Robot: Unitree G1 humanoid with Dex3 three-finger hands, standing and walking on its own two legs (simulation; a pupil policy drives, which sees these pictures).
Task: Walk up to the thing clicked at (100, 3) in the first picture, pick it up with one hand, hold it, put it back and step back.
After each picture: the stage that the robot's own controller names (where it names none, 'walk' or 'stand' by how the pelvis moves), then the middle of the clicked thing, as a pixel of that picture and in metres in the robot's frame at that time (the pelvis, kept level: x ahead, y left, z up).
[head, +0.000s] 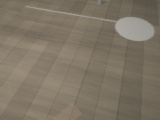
stand; (99, 0) +2.37 -0.30 -0.72
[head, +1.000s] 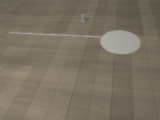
walk; (83, 18) +2.24 +0.10 -0.69
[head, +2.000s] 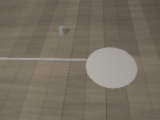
walk; (61, 31) +1.56 +0.35 -0.71
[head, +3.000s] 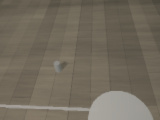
walk; (57, 66) +1.02 +0.35 -0.72
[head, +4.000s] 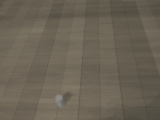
walk; (60, 100) +0.62 +0.28 -0.72
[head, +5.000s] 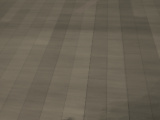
walk; out of the picture +0.42 +0.23 -0.72
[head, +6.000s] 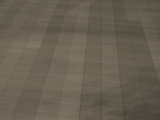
stand; out of the picture +0.33 +0.22 -0.72
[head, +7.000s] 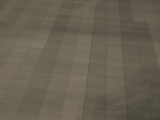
stand; out of the picture +0.31 +0.20 -0.73
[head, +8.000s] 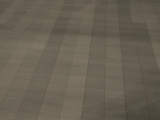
stand; out of the picture +0.33 +0.22 -0.73
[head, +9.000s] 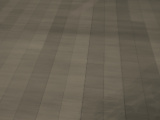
stand; out of the picture +0.32 +0.23 -0.73
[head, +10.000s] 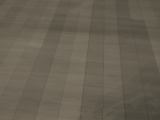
stand; out of the picture +0.31 +0.23 -0.73
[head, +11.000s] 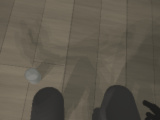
go down; (33, 76) +0.39 +0.22 -0.41
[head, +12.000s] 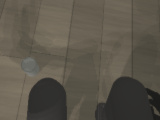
go down; (30, 67) +0.40 +0.23 -0.31
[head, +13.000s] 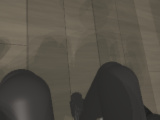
close in; out of the picture +0.40 +0.26 -0.23
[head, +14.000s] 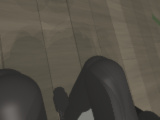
close; out of the picture +0.39 +0.27 -0.22
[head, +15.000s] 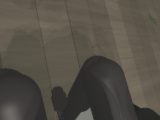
lift; out of the picture +0.39 +0.27 -0.22
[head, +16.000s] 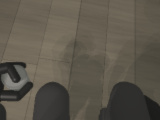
lift; (18, 81) +0.31 +0.23 -0.07
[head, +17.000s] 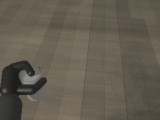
hold; (33, 84) +0.33 +0.18 +0.05
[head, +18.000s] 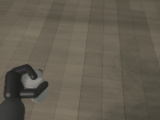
hold; (36, 86) +0.33 +0.18 +0.01
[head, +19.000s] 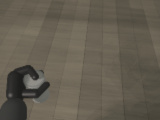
hold; (37, 87) +0.34 +0.17 +0.00
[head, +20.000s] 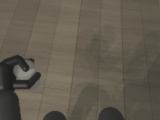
crouch; (28, 75) +0.37 +0.19 -0.07
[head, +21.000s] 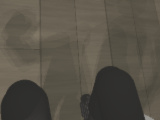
lower; out of the picture +0.45 +0.26 -0.14
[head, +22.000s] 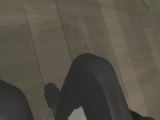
lower; out of the picture +0.43 +0.28 -0.23
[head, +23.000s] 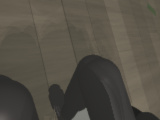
lower; out of the picture +0.42 +0.29 -0.23
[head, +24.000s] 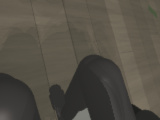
lower; out of the picture +0.41 +0.29 -0.22
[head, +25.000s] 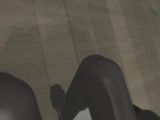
lower; out of the picture +0.41 +0.29 -0.22
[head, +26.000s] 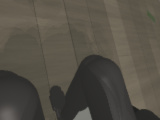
open; out of the picture +0.40 +0.27 -0.23
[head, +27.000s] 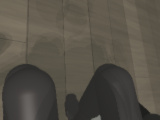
stand; out of the picture +0.40 +0.25 -0.24
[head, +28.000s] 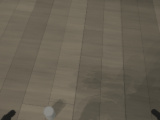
stand; (49, 113) +0.36 +0.20 -0.59
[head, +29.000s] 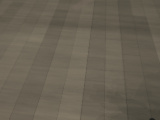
stand; out of the picture +0.35 +0.20 -0.67
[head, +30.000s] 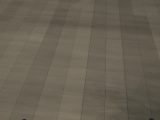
stand; out of the picture +0.35 +0.19 -0.67
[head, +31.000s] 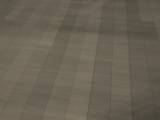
stand; out of the picture +0.37 +0.19 -0.72
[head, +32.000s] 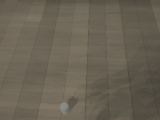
walk; (64, 108) +0.42 +0.16 -0.70
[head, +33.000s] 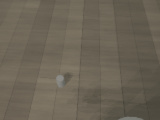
walk; (60, 81) +0.65 +0.18 -0.70
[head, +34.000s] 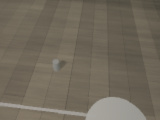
stand; (56, 65) +0.95 +0.24 -0.71
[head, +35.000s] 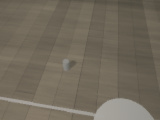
stand; (66, 64) +0.97 +0.18 -0.72
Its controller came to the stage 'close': yes
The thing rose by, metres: 0.72
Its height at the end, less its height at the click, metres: +0.00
